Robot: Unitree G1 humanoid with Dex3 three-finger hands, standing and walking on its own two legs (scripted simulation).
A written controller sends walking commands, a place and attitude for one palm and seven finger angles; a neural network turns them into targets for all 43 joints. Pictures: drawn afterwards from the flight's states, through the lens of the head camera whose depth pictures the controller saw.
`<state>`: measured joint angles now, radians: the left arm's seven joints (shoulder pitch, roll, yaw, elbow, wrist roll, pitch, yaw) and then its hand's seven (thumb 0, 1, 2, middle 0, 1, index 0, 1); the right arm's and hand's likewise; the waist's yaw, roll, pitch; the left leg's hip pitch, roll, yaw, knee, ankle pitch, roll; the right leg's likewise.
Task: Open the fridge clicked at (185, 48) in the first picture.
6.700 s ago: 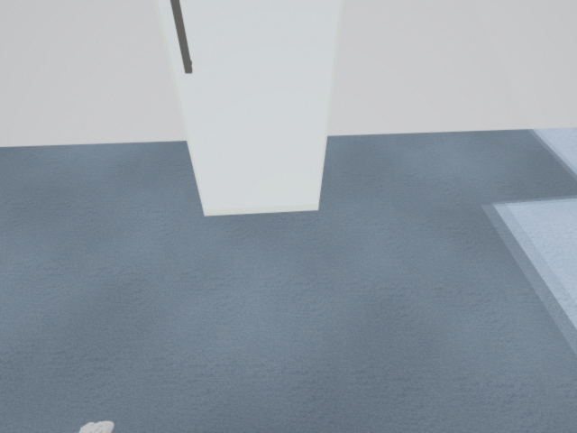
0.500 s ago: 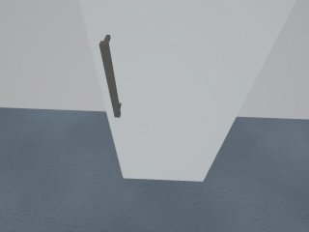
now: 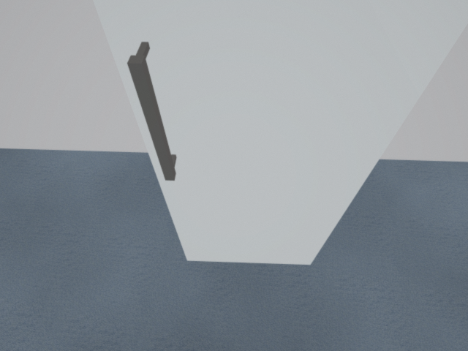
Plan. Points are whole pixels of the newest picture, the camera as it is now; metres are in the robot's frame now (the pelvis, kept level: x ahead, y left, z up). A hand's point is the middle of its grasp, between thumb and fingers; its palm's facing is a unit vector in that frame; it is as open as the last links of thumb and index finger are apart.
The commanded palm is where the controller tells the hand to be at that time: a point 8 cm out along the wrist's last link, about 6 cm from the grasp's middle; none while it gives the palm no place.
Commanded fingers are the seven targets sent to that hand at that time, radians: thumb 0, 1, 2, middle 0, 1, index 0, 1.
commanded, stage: come to a stop and stand still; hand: left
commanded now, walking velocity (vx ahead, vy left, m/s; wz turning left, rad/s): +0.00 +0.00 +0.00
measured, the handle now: (159, 122) +0.46 +0.17 +0.12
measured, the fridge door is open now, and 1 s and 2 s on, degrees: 0 0 0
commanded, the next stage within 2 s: look again from close up in 1.14 s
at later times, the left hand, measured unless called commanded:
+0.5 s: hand out of the picture +0.02 +0.21 -0.16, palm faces -0.05 -0.97 -0.25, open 7.4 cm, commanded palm none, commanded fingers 0.00 0.90 0.90 -0.20 -0.30 -0.20 -0.30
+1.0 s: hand out of the picture -0.04 +0.22 -0.17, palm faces -0.06 -0.97 -0.23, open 7.4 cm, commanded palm none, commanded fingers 0.00 0.90 0.90 -0.20 -0.30 -0.20 -0.30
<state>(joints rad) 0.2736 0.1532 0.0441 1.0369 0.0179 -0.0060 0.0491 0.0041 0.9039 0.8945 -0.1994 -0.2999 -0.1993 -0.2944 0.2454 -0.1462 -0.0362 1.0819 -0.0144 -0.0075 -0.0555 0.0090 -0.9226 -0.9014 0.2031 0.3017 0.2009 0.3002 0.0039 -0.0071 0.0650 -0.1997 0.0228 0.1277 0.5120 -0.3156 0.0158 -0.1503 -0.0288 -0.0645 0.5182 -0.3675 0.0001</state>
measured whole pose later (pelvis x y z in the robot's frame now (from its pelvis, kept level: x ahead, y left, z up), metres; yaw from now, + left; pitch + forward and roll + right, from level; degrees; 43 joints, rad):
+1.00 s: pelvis -0.06 +0.02 +0.00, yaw -3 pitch -1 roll +0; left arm 0.26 0.23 -0.02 1.09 0.01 -0.01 0.02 0.01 0.90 0.89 -0.20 -0.30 -0.20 -0.29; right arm 0.23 -0.23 0.01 1.10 -0.01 -0.02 -0.01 0.00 -0.90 -0.90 0.20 0.30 0.20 0.30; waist 0.01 -0.02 0.04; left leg -0.22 -0.03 0.09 0.44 -0.21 0.06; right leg -0.17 -0.02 0.00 0.45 -0.27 0.02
